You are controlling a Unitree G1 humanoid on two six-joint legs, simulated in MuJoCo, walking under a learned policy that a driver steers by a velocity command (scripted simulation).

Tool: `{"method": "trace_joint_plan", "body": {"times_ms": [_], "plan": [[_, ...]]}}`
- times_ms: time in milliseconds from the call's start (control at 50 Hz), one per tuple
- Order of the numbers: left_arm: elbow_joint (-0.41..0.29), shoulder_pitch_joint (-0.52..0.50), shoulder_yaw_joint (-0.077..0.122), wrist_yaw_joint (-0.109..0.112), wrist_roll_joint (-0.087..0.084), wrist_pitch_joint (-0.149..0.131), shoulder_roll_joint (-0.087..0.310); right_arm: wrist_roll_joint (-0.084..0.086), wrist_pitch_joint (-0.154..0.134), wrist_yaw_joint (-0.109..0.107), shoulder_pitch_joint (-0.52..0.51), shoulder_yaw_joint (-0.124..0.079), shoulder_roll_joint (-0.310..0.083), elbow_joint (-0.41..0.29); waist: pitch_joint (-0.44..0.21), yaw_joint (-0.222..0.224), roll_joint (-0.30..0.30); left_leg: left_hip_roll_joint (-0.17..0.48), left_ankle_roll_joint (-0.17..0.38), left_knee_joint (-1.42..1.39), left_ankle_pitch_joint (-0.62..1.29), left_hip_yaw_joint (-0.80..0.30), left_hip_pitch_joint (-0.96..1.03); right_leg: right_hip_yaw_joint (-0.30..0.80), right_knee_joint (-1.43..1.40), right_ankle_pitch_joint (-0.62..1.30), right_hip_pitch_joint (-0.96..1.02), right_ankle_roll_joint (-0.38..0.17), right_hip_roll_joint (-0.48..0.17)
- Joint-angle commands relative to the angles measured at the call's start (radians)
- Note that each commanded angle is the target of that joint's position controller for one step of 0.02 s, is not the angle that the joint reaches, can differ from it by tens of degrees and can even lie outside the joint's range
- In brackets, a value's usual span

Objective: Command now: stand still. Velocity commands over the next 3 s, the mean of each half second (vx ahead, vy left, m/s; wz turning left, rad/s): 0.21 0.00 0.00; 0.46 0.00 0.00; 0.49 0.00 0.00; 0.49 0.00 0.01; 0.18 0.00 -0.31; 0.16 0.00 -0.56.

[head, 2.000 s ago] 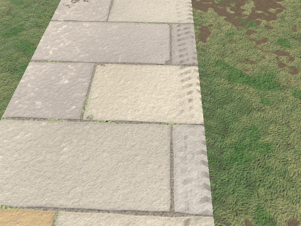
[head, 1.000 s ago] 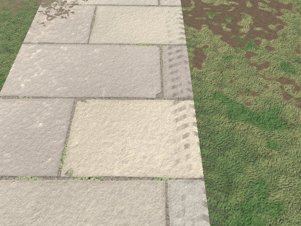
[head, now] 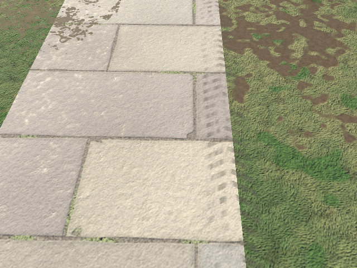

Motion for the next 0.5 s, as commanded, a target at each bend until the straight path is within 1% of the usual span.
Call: {"method": "trace_joint_plan", "body": {"times_ms": [20, 100, 120, 140, 160, 180, 200, 220, 240, 260, 280, 300, 320, 340, 360, 380, 400, 420, 440, 460, 480, 500], "plan": [[-0.022, 0.012, 0.012, 0.004, 0.000, -0.007, 0.088, 0.000, -0.006, -0.002, 0.078, -0.013, -0.080, -0.008, 0.017, 0.003, 0.006, 0.026, 0.021, -0.127, 0.052, -0.028, -0.151, 0.051, -0.081, 0.079, 0.102, -0.036, -0.044], [-0.011, 0.021, 0.009, 0.005, 0.000, -0.007, 0.085, 0.000, -0.008, -0.002, 0.090, -0.014, -0.074, -0.007, 0.021, 0.004, 0.007, 0.026, 0.023, -0.134, 0.043, -0.029, -0.155, 0.051, -0.085, 0.065, 0.099, -0.034, -0.043], [0.002, 0.040, 0.007, 0.005, 0.001, -0.007, 0.077, 0.002, -0.007, -0.002, 0.115, -0.014, -0.068, 0.004, 0.000, 0.003, 0.012, 0.020, 0.030, -0.143, -0.055, -0.025, -0.146, 0.038, -0.084, -0.050, 0.104, -0.035, -0.030], [0.007, 0.049, 0.012, 0.006, -0.005, -0.006, 0.089, 0.008, -0.005, -0.005, 0.124, -0.022, -0.087, 0.004, 0.017, 0.000, 0.025, 0.019, 0.049, -0.145, -0.185, -0.034, -0.158, 0.016, -0.060, -0.213, 0.074, -0.039, -0.006], [0.006, 0.050, 0.016, 0.006, -0.009, -0.009, 0.098, 0.014, -0.004, -0.008, 0.120, -0.031, -0.111, -0.007, 0.047, -0.003, 0.045, 0.037, 0.079, -0.158, -0.320, -0.067, -0.173, -0.001, -0.031, -0.359, 0.015, -0.045, 0.012], [-0.006, 0.026, 0.016, 0.005, -0.011, -0.018, 0.098, 0.019, -0.009, -0.009, 0.137, -0.036, -0.123, -0.016, 0.082, -0.019, 0.056, 0.077, 0.111, -0.195, -0.426, -0.125, -0.179, -0.003, 0.004, -0.419, -0.054, -0.050, 0.013], [-0.025, -0.011, 0.012, 0.000, -0.015, -0.034, 0.079, 0.026, -0.019, -0.008, 0.172, -0.045, -0.149, -0.015, 0.106, -0.040, 0.099, 0.151, 0.153, -0.252, -0.489, -0.231, -0.145, -0.019, 0.074, -0.373, -0.129, -0.048, 0.016], [-0.040, -0.042, 0.005, -0.010, -0.020, -0.054, 0.052, 0.032, -0.031, -0.006, 0.183, -0.060, -0.188, -0.017, 0.126, -0.048, 0.170, 0.257, 0.204, -0.331, -0.507, -0.371, -0.100, -0.061, 0.195, -0.236, -0.196, -0.040, 0.021], [-0.052, -0.063, 0.005, -0.019, -0.020, -0.069, 0.056, 0.030, -0.040, -0.005, 0.164, -0.069, -0.206, -0.025, 0.155, -0.047, 0.183, 0.337, 0.244, -0.366, -0.465, -0.460, -0.088, -0.034, 0.287, -0.185, -0.258, -0.049, -0.025], [-0.059, -0.067, 0.008, -0.026, -0.023, -0.080, 0.065, 0.022, -0.049, -0.002, 0.154, -0.069, -0.194, -0.035, 0.162, -0.042, 0.166, 0.361, 0.256, -0.370, -0.400, -0.481, -0.058, -0.011, 0.346, -0.227, -0.315, -0.061, -0.054], [-0.066, -0.067, 0.007, -0.031, -0.030, -0.089, 0.067, 0.023, -0.058, 0.004, 0.141, -0.067, -0.180, -0.044, 0.166, -0.034, 0.152, 0.356, 0.245, -0.356, -0.327, -0.462, -0.024, 0.004, 0.337, -0.264, -0.345, -0.070, -0.077], [-0.070, -0.065, 0.008, -0.035, -0.036, -0.097, 0.073, 0.030, -0.062, 0.011, 0.125, -0.066, -0.170, -0.053, 0.157, -0.024, 0.134, 0.326, 0.217, -0.338, -0.257, -0.404, -0.002, -0.001, 0.261, -0.269, -0.324, -0.075, -0.084], [-0.067, -0.054, 0.010, -0.037, -0.039, -0.104, 0.074, 0.035, -0.061, 0.015, 0.108, -0.066, -0.173, -0.060, 0.142, -0.010, 0.124, 0.281, 0.186, -0.315, -0.197, -0.328, -0.020, -0.034, 0.157, -0.238, -0.238, -0.076, -0.067], [-0.046, -0.009, 0.013, -0.039, -0.037, -0.108, 0.067, 0.039, -0.056, 0.020, 0.086, -0.068, -0.183, -0.066, 0.119, 0.019, 0.118, 0.231, 0.163, -0.276, -0.149, -0.248, -0.088, -0.090, 0.055, -0.155, -0.084, -0.069, -0.028], [-0.006, 0.075, 0.023, -0.041, -0.034, -0.105, 0.073, 0.038, -0.052, 0.024, 0.089, -0.069, -0.188, -0.070, 0.083, 0.046, 0.110, 0.189, 0.151, -0.220, -0.098, -0.198, -0.164, -0.127, 0.014, -0.075, 0.083, -0.053, 0.020], [0.030, 0.184, 0.037, -0.040, -0.032, -0.099, 0.088, 0.036, -0.052, 0.025, 0.080, -0.068, -0.192, -0.077, 0.037, 0.091, 0.099, 0.155, 0.135, -0.133, 0.025, -0.159, -0.225, -0.122, 0.005, -0.048, 0.228, -0.050, 0.038], [0.060, 0.329, 0.056, -0.037, -0.030, -0.098, 0.140, 0.033, -0.059, 0.028, 0.030, -0.057, -0.159, -0.099, -0.005, 0.157, -0.027, 0.083, 0.086, 0.141, 0.160, -0.062, -0.328, 0.071, -0.096, -0.109, 0.368, -0.096, -0.084], [0.067, 0.461, 0.080, -0.037, -0.027, -0.101, 0.262, 0.031, -0.077, 0.025, 0.030, -0.038, -0.073, -0.139, -0.081, 0.176, -0.312, -0.041, 0.021, 0.520, -0.021, 0.047, -0.562, 0.537, -0.284, -0.203, 0.534, -0.240, -0.337], [0.068, 0.434, 0.051, -0.044, -0.005, -0.118, 0.200, 0.043, -0.094, 0.027, -0.001, -0.041, -0.086, -0.158, -0.081, 0.144, -0.241, -0.025, 0.041, 0.748, -0.179, -0.096, -0.661, 0.749, -0.354, -0.284, 0.486, -0.300, -0.429], [0.036, 0.325, 0.031, -0.045, -0.005, -0.130, 0.153, 0.060, -0.104, 0.036, -0.028, -0.047, -0.109, -0.174, 0.001, 0.094, -0.144, 0.038, 0.076, 0.831, -0.105, -0.131, -0.742, 0.654, -0.345, -0.307, 0.426, -0.273, -0.419], [0.008, 0.241, 0.015, -0.052, -0.004, -0.135, 0.121, 0.059, -0.108, 0.041, -0.038, -0.050, -0.124, -0.174, 0.028, 0.063, -0.083, 0.084, 0.096, 0.817, 0.000, -0.119, -0.736, 0.511, -0.351, -0.254, 0.369, -0.231, -0.366], [-0.010, 0.190, 0.006, -0.059, -0.003, -0.134, 0.117, 0.046, -0.110, 0.040, -0.044, -0.059, -0.132, -0.171, 0.044, 0.037, -0.045, 0.113, 0.100, 0.752, 0.080, -0.109, -0.707, 0.406, -0.366, -0.154, 0.313, -0.200, -0.324]]}}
